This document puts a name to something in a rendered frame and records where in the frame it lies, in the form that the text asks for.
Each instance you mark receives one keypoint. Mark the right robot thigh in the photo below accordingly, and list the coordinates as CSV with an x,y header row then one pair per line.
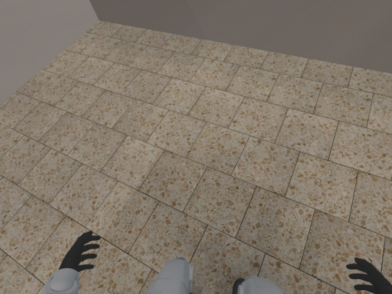
x,y
257,285

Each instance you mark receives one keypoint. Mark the left robot thigh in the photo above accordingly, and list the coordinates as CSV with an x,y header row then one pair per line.
x,y
175,277

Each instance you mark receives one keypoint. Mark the robot right hand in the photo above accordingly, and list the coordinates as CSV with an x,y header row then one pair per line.
x,y
380,285

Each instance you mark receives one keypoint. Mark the robot left hand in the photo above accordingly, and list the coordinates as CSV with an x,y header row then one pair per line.
x,y
74,255

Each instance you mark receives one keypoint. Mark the robot thigh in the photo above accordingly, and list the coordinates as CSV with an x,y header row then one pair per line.
x,y
175,277
257,285

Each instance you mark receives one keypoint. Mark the robot left forearm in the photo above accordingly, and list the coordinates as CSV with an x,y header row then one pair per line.
x,y
63,281

